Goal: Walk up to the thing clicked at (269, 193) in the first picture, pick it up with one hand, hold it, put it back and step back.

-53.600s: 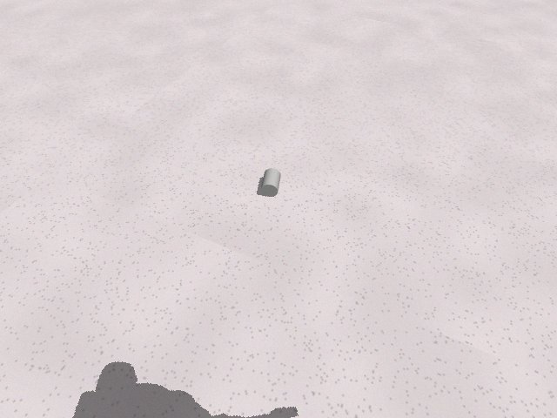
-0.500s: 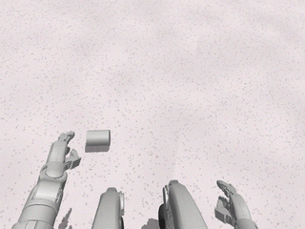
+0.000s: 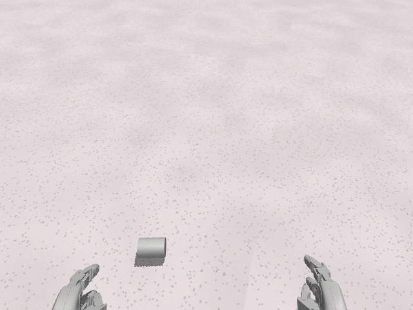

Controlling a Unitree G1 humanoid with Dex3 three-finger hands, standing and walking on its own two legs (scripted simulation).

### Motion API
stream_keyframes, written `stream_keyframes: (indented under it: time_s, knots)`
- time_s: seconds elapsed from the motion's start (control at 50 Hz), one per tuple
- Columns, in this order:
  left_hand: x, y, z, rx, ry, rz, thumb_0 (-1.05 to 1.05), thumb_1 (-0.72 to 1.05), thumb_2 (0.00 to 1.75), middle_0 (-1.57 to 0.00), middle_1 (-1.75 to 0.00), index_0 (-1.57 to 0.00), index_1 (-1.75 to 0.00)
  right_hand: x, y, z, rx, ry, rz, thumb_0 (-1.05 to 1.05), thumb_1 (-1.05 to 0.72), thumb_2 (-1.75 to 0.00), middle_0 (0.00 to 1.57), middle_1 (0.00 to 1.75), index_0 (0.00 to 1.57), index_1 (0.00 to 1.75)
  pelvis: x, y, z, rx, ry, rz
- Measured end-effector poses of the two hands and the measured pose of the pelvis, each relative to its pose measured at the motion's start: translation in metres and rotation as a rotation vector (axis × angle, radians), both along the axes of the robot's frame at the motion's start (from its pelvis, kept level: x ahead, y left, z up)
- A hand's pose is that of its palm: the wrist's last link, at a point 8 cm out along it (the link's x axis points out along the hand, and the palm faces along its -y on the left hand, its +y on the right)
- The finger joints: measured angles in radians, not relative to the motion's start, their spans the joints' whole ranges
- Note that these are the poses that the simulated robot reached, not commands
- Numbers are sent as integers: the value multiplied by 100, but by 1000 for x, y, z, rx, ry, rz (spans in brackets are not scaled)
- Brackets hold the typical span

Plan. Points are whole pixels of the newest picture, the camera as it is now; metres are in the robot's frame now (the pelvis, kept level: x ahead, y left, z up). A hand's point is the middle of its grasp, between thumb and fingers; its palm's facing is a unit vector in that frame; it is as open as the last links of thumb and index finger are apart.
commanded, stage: home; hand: left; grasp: from above
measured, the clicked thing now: (152, 247) +0.52 +0.19 -0.67
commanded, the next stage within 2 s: none
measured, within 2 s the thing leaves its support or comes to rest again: neither
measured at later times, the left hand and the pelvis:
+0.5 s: hand out of the picture +0.16 +0.17 -0.05, palm faces +0.05 -0.98 -0.20, open 7.4 cm; pelvis +0.00 -0.01 +0.00, yaw +1 degrees
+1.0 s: hand out of the picture +0.16 +0.17 -0.05, palm faces +0.04 -0.98 -0.20, open 7.4 cm; pelvis +0.00 -0.01 +0.00, yaw +0 degrees
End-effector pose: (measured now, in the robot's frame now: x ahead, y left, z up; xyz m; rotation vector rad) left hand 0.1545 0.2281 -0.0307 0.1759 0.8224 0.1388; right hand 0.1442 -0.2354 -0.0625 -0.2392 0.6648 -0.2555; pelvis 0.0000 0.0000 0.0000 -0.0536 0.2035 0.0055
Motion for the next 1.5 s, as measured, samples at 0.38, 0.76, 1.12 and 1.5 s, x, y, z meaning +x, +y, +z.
stream_keyframes:
  time_s: [0.38,0.76,1.12,1.5]
  knots:
    - [-14,-2,7,-12,-7,0,2,91,90,-20,-29,-20,-30,12,-2,11,-28,-76,48,1,-90,-90,20,30,20,30,-1,-4,2,5,-34,13]
    - [-11,-7,8,-9,-1,-13,2,91,90,-20,-29,-20,-30,-5,-11,3,-25,-52,5,1,-91,-90,20,30,20,30,0,-7,0,10,-33,4]
    - [-11,-6,8,-8,1,-11,2,91,90,-20,-29,-20,-30,5,-10,5,-28,-70,20,1,-91,-90,20,30,20,30,1,-7,0,9,-27,6]
    - [-2,-6,6,-10,5,-12,2,91,90,-20,-29,-20,-30,8,-10,1,-26,-45,9,1,-90,-90,20,30,20,30,10,-6,-1,7,-13,4]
